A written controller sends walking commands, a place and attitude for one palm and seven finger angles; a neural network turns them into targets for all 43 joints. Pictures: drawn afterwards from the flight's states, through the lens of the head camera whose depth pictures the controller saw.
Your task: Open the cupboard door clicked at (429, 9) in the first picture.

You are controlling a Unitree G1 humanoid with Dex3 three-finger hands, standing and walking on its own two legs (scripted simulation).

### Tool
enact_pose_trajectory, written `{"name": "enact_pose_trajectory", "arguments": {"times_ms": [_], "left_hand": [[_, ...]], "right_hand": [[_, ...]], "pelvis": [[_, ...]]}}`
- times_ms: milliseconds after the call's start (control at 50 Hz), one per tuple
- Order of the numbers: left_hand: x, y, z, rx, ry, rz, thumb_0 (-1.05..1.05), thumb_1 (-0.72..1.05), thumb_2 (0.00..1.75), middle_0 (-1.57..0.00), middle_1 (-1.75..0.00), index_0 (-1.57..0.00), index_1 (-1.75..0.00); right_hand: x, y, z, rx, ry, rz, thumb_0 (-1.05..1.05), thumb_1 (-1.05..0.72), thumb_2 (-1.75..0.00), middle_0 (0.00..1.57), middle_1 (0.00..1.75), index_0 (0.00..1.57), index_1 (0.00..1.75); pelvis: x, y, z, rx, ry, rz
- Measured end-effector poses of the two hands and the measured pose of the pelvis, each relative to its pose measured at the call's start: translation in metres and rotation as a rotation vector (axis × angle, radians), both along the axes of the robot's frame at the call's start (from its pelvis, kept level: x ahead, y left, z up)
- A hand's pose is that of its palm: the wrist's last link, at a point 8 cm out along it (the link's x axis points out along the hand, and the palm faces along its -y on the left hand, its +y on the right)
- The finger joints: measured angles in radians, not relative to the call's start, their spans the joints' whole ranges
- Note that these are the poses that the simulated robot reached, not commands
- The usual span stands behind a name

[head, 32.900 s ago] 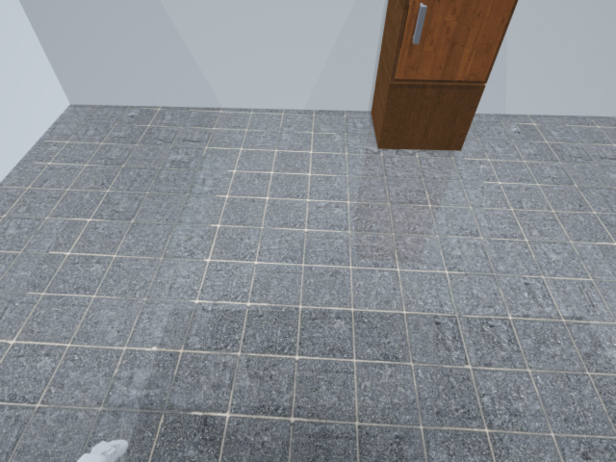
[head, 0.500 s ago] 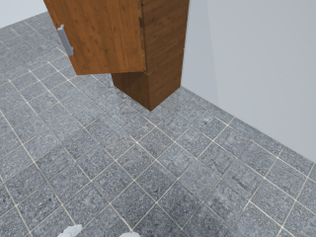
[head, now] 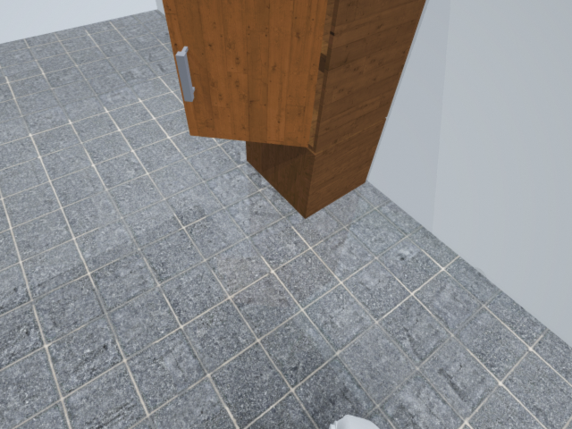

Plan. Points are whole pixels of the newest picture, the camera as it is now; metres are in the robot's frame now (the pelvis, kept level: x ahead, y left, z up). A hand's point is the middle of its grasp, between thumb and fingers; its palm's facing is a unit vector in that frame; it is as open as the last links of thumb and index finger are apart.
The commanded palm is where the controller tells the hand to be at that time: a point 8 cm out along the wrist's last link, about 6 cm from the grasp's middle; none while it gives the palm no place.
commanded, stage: take the last steps up to it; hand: left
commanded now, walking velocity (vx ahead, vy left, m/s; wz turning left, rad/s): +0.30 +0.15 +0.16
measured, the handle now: (187, 74) +1.04 +0.36 -0.10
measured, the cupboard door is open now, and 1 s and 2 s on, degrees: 47 47 47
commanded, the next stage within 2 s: come to a stop and stand still in 1.14 s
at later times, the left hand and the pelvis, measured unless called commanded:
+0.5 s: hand out of the picture +0.09 +0.18 -0.17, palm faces +0.22 -0.95 -0.20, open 7.3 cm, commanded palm none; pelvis +0.15 +0.00 +0.00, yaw +7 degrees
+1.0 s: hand (153, 262) +0.42 +0.29 -0.16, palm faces +0.08 -0.97 -0.22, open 7.4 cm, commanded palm none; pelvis +0.32 +0.10 -0.01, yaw +3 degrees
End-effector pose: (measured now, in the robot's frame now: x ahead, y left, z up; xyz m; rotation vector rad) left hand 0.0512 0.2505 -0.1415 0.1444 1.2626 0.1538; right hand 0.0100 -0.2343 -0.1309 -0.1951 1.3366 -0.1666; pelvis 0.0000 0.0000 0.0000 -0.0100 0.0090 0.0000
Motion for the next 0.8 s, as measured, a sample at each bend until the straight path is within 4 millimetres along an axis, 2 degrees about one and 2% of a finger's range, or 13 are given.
{"name": "enact_pose_trajectory", "arguments": {"times_ms": [140,200,240,280,340,440,500,560,640,700,760,800], "left_hand": [[0.077,-0.016,0.015,0.035,-0.117,-0.039,0.01,0.91,0.90,-0.20,-0.30,-0.20,-0.30],[0.104,-0.025,0.011,0.053,-0.185,-0.036,0.00,0.90,0.90,-0.20,-0.30,-0.20,-0.30],[0.108,-0.030,0.011,0.052,-0.197,-0.003,0.00,0.90,0.90,-0.20,-0.30,-0.20,-0.30],[0.102,-0.034,0.013,0.046,-0.177,0.033,0.00,0.90,0.90,-0.20,-0.30,-0.20,-0.30],[0.085,-0.039,0.011,0.026,-0.102,0.082,0.00,0.91,0.90,-0.20,-0.30,-0.20,-0.30],[0.049,-0.028,0.010,0.014,0.052,0.167,0.00,0.93,0.90,-0.20,-0.30,-0.21,-0.30],[0.029,-0.021,0.007,-0.007,0.145,0.216,0.00,0.93,0.90,-0.20,-0.30,-0.21,-0.30],[0.015,-0.011,0.001,-0.032,0.235,0.262,0.00,0.92,0.90,-0.20,-0.30,-0.21,-0.30],[0.015,0.013,-0.018,-0.066,0.340,0.287,0.00,0.91,0.90,-0.20,-0.30,-0.20,-0.30],[0.046,0.036,-0.021,-0.057,0.341,0.261,0.01,0.91,0.90,-0.20,-0.30,-0.20,-0.30],[0.103,0.060,-0.017,-0.035,0.251,0.220,0.01,0.91,0.90,-0.20,-0.30,-0.20,-0.30],[0.148,0.073,-0.012,-0.018,0.171,0.187,0.01,0.91,0.90,-0.20,-0.30,-0.20,-0.30]], "right_hand": [[-0.006,-0.002,-0.018,0.067,0.103,-0.039,0.00,-0.90,-0.90,0.20,0.30,0.20,0.30],[0.003,-0.011,-0.035,0.085,0.137,-0.043,0.00,-0.90,-0.90,0.20,0.30,0.20,0.30],[0.019,-0.018,-0.038,0.082,0.155,-0.019,0.00,-0.91,-0.90,0.20,0.30,0.20,0.30],[0.044,-0.025,-0.033,0.072,0.147,0.005,0.00,-0.91,-0.90,0.20,0.30,0.20,0.30],[0.091,-0.031,-0.021,0.052,0.092,0.035,0.01,-0.91,-0.90,0.20,0.30,0.20,0.30],[0.178,-0.022,-0.004,0.032,-0.016,0.103,0.00,-0.91,-0.90,0.19,0.30,0.20,0.30],[0.231,-0.002,0.000,0.029,-0.068,0.162,0.00,-0.91,-0.90,0.19,0.30,0.20,0.30],[0.285,0.027,0.000,0.032,-0.123,0.221,0.00,-0.91,-0.90,0.19,0.30,0.20,0.30],[0.345,0.072,-0.008,0.025,-0.229,0.268,0.00,-0.91,-0.90,0.19,0.30,0.20,0.30],[0.358,0.096,-0.008,0.033,-0.247,0.255,0.00,-0.91,-0.90,0.19,0.30,0.20,0.30],[0.353,0.112,-0.008,0.051,-0.209,0.219,0.00,-0.91,-0.90,0.19,0.30,0.20,0.30],[0.350,0.111,-0.006,0.038,-0.203,0.159,-0.02,-0.94,-0.90,0.20,0.30,0.20,0.30]], "pelvis": [[0.036,-0.013,-0.004,0.021,-0.010,0.014],[0.055,-0.023,-0.018,0.036,-0.018,0.032],[0.065,-0.025,-0.018,0.022,-0.033,0.066],[0.075,-0.025,-0.013,0.021,-0.033,0.086],[0.093,-0.023,-0.004,0.028,-0.021,0.096],[0.128,-0.011,0.005,0.037,-0.001,0.116],[0.149,0.005,0.004,0.032,0.004,0.129],[0.172,0.026,-0.002,0.024,0.005,0.134],[0.204,0.061,-0.022,0.005,0.000,0.130],[0.221,0.075,-0.021,0.017,-0.009,0.113],[0.239,0.085,-0.013,0.023,-0.006,0.100],[0.251,0.091,-0.009,0.031,-0.004,0.091]]}}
